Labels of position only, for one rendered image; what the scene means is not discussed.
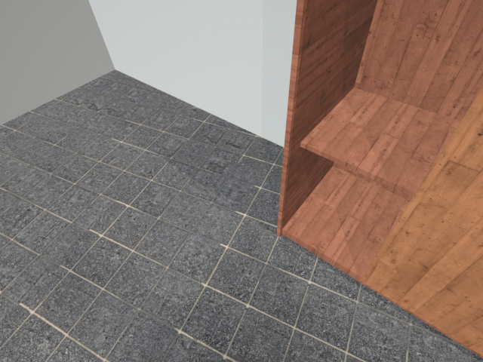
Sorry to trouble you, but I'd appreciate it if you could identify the wardrobe door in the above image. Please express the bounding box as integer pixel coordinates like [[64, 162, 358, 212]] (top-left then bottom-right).
[[361, 87, 483, 356]]

